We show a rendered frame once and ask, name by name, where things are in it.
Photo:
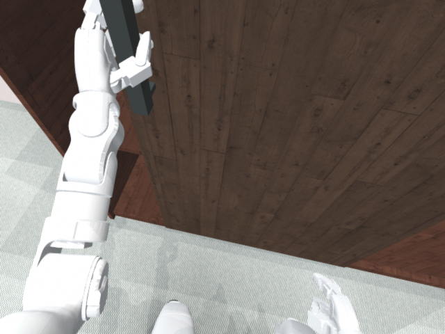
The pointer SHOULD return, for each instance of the robot thigh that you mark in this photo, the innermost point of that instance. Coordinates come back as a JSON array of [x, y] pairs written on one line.
[[174, 318], [292, 327]]

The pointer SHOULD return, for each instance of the robot right thigh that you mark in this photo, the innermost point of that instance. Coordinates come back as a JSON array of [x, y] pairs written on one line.
[[292, 327]]

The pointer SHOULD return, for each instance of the left robot hand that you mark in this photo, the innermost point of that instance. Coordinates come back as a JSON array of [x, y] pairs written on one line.
[[94, 55]]

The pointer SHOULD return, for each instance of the wardrobe door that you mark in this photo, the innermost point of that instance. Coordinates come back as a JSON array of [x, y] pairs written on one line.
[[310, 128], [423, 252]]

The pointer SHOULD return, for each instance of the handle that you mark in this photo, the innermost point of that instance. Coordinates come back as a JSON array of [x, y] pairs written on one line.
[[123, 29]]

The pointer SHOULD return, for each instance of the robot left upper arm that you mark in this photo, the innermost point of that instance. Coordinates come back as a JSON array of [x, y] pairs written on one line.
[[65, 291]]

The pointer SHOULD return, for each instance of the robot left forearm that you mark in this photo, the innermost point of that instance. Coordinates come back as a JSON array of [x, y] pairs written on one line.
[[86, 179]]

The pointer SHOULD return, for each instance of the robot left thigh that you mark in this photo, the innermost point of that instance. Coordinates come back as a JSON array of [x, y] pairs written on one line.
[[174, 318]]

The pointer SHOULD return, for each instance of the right robot hand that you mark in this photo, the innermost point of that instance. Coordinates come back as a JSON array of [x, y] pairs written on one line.
[[339, 315]]

